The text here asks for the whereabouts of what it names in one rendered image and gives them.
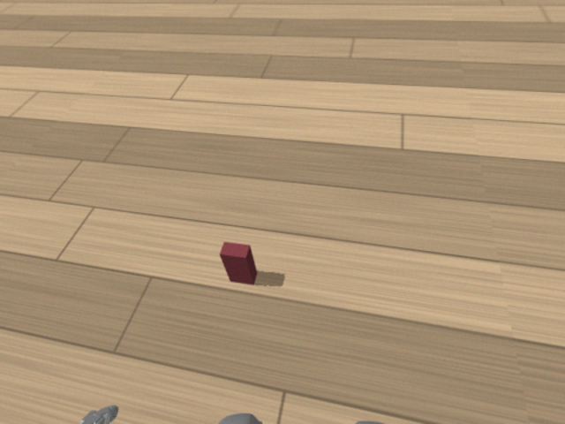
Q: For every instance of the left robot hand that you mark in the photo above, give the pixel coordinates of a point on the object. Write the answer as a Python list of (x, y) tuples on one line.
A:
[(104, 416)]

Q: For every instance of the carton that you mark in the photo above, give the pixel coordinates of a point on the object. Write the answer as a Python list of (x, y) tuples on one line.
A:
[(239, 263)]

